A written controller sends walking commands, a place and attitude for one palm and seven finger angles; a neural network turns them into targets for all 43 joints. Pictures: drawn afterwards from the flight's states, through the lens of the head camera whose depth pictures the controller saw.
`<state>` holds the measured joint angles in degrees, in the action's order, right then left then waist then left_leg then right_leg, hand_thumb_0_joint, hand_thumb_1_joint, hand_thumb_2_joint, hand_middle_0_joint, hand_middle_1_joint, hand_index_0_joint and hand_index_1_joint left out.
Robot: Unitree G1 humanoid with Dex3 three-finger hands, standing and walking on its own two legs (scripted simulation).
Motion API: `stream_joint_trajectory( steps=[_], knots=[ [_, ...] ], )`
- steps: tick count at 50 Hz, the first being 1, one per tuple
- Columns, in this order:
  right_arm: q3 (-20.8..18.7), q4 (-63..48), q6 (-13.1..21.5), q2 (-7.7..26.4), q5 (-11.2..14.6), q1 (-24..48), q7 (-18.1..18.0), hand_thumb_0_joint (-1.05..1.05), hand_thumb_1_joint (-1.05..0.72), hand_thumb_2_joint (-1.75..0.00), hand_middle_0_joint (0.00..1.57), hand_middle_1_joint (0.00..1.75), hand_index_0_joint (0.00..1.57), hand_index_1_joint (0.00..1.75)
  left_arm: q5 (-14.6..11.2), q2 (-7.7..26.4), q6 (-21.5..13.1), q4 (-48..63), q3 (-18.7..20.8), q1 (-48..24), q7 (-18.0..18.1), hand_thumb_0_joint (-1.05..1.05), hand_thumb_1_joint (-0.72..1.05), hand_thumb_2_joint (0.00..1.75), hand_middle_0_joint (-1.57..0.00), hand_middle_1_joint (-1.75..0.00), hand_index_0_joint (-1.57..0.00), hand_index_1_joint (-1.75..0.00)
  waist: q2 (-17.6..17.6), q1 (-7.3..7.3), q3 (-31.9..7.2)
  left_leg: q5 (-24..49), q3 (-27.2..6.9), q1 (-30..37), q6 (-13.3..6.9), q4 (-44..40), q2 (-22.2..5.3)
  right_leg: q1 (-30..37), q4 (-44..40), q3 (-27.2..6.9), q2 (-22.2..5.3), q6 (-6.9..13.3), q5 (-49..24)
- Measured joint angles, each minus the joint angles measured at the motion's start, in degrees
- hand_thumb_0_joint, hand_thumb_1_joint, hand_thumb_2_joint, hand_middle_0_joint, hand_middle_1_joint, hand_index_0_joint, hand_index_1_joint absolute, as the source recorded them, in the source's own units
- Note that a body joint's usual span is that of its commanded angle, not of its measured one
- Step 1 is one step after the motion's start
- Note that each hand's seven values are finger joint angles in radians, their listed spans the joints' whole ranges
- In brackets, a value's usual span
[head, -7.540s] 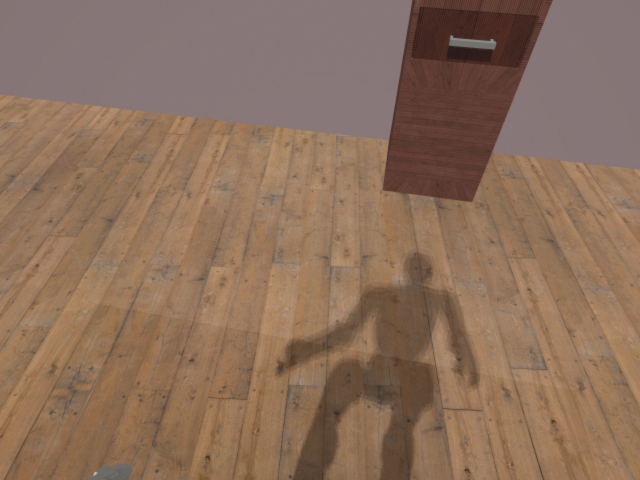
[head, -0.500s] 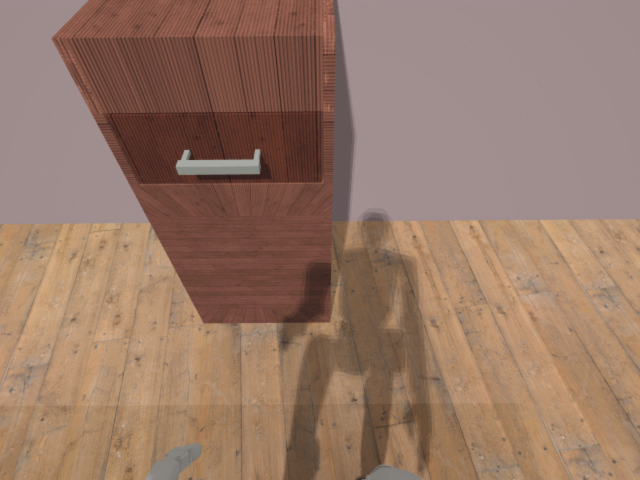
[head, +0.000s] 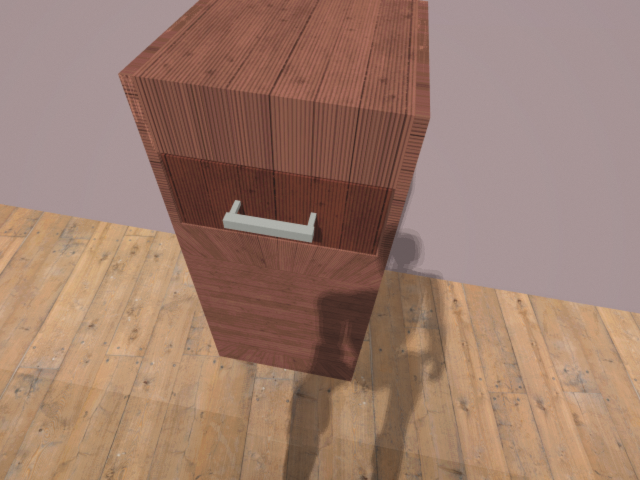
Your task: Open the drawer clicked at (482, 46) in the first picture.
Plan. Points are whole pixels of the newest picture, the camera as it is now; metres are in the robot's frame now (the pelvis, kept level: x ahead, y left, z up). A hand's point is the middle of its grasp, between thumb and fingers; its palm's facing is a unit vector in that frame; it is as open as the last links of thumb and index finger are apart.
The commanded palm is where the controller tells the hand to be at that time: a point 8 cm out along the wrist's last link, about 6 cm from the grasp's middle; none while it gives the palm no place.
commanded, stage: come to a stop and stand still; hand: left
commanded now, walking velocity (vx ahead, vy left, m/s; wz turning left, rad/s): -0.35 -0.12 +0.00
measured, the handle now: (271, 219) +0.52 +0.15 -0.02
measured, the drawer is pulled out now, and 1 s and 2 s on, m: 0.00 0.00 0.00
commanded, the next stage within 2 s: look again from close up in 1.40 s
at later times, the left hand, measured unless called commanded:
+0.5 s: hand out of the picture +0.05 +0.14 -0.15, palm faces +0.00 -0.95 -0.30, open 7.3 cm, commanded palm none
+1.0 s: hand out of the picture -0.05 +0.16 -0.16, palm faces +0.09 -0.97 -0.24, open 7.3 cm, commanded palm none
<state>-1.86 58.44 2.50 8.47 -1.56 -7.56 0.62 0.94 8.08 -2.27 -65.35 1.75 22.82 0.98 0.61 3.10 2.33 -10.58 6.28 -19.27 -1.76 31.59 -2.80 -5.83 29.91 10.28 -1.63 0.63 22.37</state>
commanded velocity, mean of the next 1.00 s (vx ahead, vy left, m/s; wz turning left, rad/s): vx -0.02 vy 0.06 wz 0.00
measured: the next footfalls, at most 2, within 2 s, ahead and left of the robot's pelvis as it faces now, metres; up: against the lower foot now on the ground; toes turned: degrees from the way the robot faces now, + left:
right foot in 0.44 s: +0.01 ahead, -0.12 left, +0.00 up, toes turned -4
left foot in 1.00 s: -0.01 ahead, +0.11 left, +0.00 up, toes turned +2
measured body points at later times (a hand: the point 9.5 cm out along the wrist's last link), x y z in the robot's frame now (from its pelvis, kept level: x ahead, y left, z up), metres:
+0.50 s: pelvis -0.01 -0.06 +0.00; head -0.01 -0.09 +0.45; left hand +0.05 +0.19 -0.13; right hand +0.03 -0.30 -0.17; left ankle +0.05 +0.09 -0.72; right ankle -0.02 -0.16 -0.73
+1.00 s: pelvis -0.02 -0.03 +0.01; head +0.00 -0.04 +0.46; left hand -0.06 +0.21 -0.14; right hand +0.04 -0.28 -0.15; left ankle -0.05 +0.11 -0.73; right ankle -0.02 -0.16 -0.73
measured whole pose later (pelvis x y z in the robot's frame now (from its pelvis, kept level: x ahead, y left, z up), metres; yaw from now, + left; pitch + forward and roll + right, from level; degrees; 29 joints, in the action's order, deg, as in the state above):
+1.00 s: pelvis -0.02 -0.03 +0.01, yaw +0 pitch +1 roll +1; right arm -2.6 58.9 -1.1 12.7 -0.5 -11.6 -0.2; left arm 1.5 9.3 1.4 -61.7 2.5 18.8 1.6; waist -0.8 2.8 2.0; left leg -14.6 2.3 -11.7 1.9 27.3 -1.9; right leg -14.8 28.5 4.2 -4.6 -1.5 14.2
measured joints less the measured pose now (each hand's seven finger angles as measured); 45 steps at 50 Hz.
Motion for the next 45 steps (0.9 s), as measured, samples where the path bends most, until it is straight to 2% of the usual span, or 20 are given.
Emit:
stream_joint_trajectory(
  steps=[2, 4, 9, 15, 19, 22, 24, 27, 30, 35, 40, 45],
  knots=[
    [0.89, 0.31, 0.28, -0.97, 0.27, 0.6, -0.84, 0.0, -0.91, -0.9, 0.19, 0.3, 0.2, 0.3, -0.52, -0.03, 0.88, -0.65, -0.49, -0.51, 0.64, 0.0, 0.91, 0.9, -0.2, -0.3, -0.2, -0.3, 1.65, 0.55, 1.05, -2.11, 1.24, 1.28, -1.02, 0.4, 1.08, -3.37, 8.68, -2.93, -1.2, -0.98, 5.25],
    [1.65, 1.0, -0.12, -1.75, 0.61, 1.0, -1.74, 0.0, -0.91, -0.9, 0.19, 0.3, 0.2, 0.3, -0.67, -0.33, 1.77, -0.97, -0.94, -1.33, 1.13, 0.0, 0.91, 0.9, -0.2, -0.3, -0.2, -0.3, 2.1, 0.58, 1.58, -2.34, 2.03, 3.3, -1.33, -1.48, 1.55, -5.98, 13.14, -5.09, -1.55, -1.9, 8.19],
    [0.45, 0.45, -1.51, -1.59, 1.43, 2.68, -3.16, -0.02, -0.93, -0.9, 0.2, 0.3, 0.21, 0.3, -0.35, -0.46, 3.87, 1.06, -0.66, -5.27, 1.24, 0.0, 0.91, 0.9, -0.2, -0.3, -0.2, -0.3, 1.14, -1.04, 3.21, -0.06, 2.26, 5.75, -1.41, -5.75, 1.69, -12.16, 17.65, -7.53, -2.25, -3.06, 6.15],
    [-0.7, 0.23, -3.59, 0.08, 0.64, 2.06, -2.84, -0.02, -0.93, -0.9, 0.2, 0.3, 0.21, 0.3, 0.11, 2.66, 5.65, 5.65, 1.69, -9.81, 1.17, 0.0, 0.91, 0.9, -0.2, -0.3, -0.2, -0.3, 0.7, -1.9, 2.9, 1.14, 1.68, 4.47, -0.05, -5.83, -0.07, -18.26, 27.04, -9.09, -1.19, -3.42, 3.86],
    [-1.49, 0.6, -4.34, 1.54, 0.11, 0.43, -2.19, -0.01, -0.92, -0.9, 0.2, 0.3, 0.21, 0.3, 0.09, 3.83, 5.46, 7.54, 2.1, -11.17, 1.06, 0.0, 0.91, 0.9, -0.2, -0.3, -0.2, -0.3, -0.27, -2.63, 1.74, 1.51, 1.2, 3.13, 1.48, -4.84, -1.22, -15.06, 19.8, -8.15, -1.52, -2.98, 2.83],
    [-1.79, 0.93, -4.54, 2.42, 0.34, -1.43, -1.61, 0.0, -0.91, -0.9, 0.2, 0.3, 0.2, 0.3, 0.24, 4.14, 3.93, 8.08, 1.48, -10.53, 0.99, 0.0, 0.91, 0.9, -0.2, -0.3, -0.2, -0.3, -0.52, -3.03, 0.12, 0.71, 1.39, 1.3, 2.92, -2.07, -1.32, -8.64, 5.26, -7.83, -2.2, -2.81, -2.88],
    [-1.99, 1.38, -5.14, 3.25, 0.77, -2.43, -1.29, 0.0, -0.91, -0.9, 0.2, 0.3, 0.2, 0.3, 0.57, 3.13, 3.29, 7.22, 0.84, -10.38, 1.06, 0.0, 0.91, 0.9, -0.2, -0.3, -0.2, -0.3, -2.21, -3.3, -0.13, -5.23, -0.41, 0.14, 3.36, 1.38, -1.42, -8.35, 4.76, -7.49, -1.29, -1.2, -3.57],
    [-2.11, 1.92, -6.33, 3.98, 0.54, -4.92, -0.65, 0.0, -0.91, -0.9, 0.19, 0.3, 0.2, 0.3, 0.59, 1.45, 3.34, 7.07, -0.22, -9.01, 0.52, 0.0, 0.91, 0.9, -0.2, -0.3, -0.2, -0.3, -3.28, -3.31, -1.76, -12.08, -3.28, -1.31, 3.04, 7.63, 0.57, -7.49, 2.43, -7.13, -1.13, 0.7, -4.43],
    [-2.1, 2.41, -6.47, 4.2, 0.33, -6.34, -0.2, 0.0, -0.91, -0.9, 0.19, 0.3, 0.2, 0.3, 0.31, 0.27, 3.07, 7.06, -0.48, -8.0, 0.43, 0.0, 0.91, 0.9, -0.2, -0.3, -0.2, -0.3, -2.86, -2.96, -2.11, -10.21, -4.62, -2.77, 3.16, 15.19, 2.01, -6.57, -1.79, -7.75, -1.42, 1.13, -7.13],
    [-2.36, 2.57, -6.45, 4.77, 0.17, -8.56, 0.08, 0.0, -0.91, -0.9, 0.19, 0.3, 0.2, 0.3, 0.09, -0.21, 2.65, 7.36, 0.03, -7.84, 0.65, 0.0, 0.92, 0.9, -0.21, -0.3, -0.21, -0.3, -2.94, -2.77, -0.96, -6.59, -6.27, -4.36, 4.48, 23.52, 2.44, -6.42, -5.52, -6.71, -1.81, 1.46, -9.59],
    [-2.35, 2.93, -7.0, 5.5, 0.08, -8.78, -0.17, 0.01, -0.91, -0.9, 0.19, 0.3, 0.2, 0.3, 0.34, -0.31, 2.11, 7.21, 0.46, -7.03, 1.04, 0.0, 0.92, 0.9, -0.21, -0.3, -0.21, -0.3, -2.91, -1.71, 0.15, -8.09, -6.58, -3.72, 5.29, 23.57, 1.88, -6.99, -6.0, -5.77, -2.68, 1.1, -10.08],
    [-1.83, 2.21, -6.25, 5.29, 0.57, -6.5, -0.38, 0.01, -0.91, -0.9, 0.19, 0.3, 0.2, 0.3, 0.94, 0.27, 2.62, 5.74, 0.69, -5.36, 0.81, 0.0, 0.91, 0.9, -0.21, -0.3, -0.21, -0.3, -1.83, -0.56, 0.4, -11.36, -5.37, -0.15, 4.83, 13.86, 1.28, -7.34, -5.63, -5.98, -3.58, -0.03, -10.12]
  ],
)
